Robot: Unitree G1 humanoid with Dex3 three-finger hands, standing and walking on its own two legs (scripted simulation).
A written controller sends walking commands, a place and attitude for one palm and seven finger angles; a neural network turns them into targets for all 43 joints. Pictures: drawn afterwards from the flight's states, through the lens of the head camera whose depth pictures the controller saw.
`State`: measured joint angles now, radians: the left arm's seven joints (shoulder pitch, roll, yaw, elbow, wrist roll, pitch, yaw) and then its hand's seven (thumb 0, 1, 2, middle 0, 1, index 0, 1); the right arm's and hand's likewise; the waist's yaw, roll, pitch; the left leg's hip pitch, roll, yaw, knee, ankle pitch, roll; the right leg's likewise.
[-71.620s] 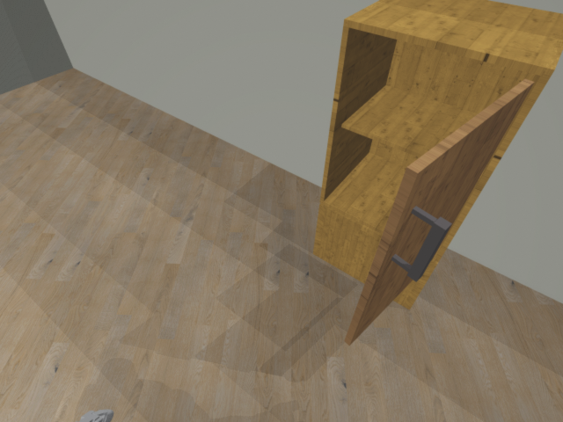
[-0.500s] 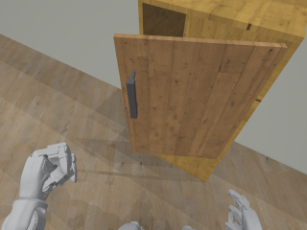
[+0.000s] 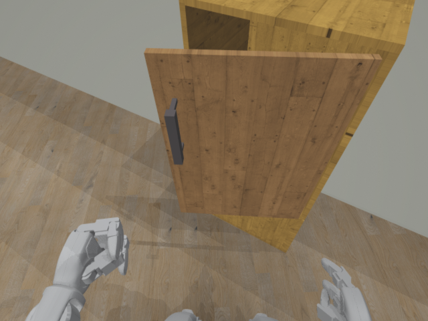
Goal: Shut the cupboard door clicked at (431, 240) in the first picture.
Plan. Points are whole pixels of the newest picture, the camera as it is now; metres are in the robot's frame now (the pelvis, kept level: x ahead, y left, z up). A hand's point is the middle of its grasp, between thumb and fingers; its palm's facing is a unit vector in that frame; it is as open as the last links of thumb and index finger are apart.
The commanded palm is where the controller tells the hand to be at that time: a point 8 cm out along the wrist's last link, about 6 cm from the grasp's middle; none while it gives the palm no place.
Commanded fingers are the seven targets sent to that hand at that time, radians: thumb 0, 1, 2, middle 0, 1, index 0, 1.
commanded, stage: bring the fist close to the handle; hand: left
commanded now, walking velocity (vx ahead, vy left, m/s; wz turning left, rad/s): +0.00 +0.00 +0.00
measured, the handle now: (176, 133) +0.48 +0.12 +0.07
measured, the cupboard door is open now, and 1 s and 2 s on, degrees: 26 26 20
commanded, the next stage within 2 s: push the door shut along its arc in 1.34 s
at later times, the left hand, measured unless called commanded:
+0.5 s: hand (150, 196) +0.32 +0.14 +0.08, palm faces -0.02 -1.00 -0.02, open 3.1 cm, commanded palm +0.30 +0.18 +0.07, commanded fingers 0.00 0.90 0.90 -1.30 -1.50 -1.30 -1.50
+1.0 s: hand (194, 171) +0.39 +0.07 +0.06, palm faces -0.07 -1.00 -0.01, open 3.1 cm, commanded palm +0.36 +0.13 +0.07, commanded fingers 0.00 0.90 0.90 -1.30 -1.50 -1.30 -1.50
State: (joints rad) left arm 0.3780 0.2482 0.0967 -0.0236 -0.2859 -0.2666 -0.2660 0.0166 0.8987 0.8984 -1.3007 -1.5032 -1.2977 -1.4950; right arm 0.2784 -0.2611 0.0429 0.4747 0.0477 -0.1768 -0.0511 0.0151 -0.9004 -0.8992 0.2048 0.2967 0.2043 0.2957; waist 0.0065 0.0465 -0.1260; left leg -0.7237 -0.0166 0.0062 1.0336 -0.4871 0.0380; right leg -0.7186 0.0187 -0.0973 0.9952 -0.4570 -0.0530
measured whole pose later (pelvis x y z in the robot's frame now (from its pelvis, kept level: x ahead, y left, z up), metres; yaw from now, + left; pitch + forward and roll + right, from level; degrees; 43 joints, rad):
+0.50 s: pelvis +0.01 +0.00 +0.00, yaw +0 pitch +11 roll -1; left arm 0.01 0.17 0.04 0.17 -0.19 -0.29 -0.07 0.02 0.90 0.90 -1.30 -1.50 -1.30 -1.50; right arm 0.29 -0.26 0.04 0.54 0.03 -0.15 -0.01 0.01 -0.90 -0.90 0.20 0.30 0.20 0.30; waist -0.01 0.03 -0.13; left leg -0.73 -0.02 0.02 1.01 -0.48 0.04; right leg -0.73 0.01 -0.08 0.98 -0.45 -0.05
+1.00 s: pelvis +0.00 +0.00 +0.00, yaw -1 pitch +13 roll +0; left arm -0.36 0.08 -0.02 0.55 -0.12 -0.27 0.07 0.02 0.90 0.90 -1.30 -1.50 -1.30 -1.50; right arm 0.28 -0.24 0.03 0.59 0.02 -0.07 0.00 0.01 -0.90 -0.90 0.20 0.30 0.20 0.30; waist -0.05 0.03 -0.11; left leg -0.75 -0.02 0.04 0.99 -0.46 0.04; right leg -0.77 0.01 -0.06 0.98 -0.44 -0.05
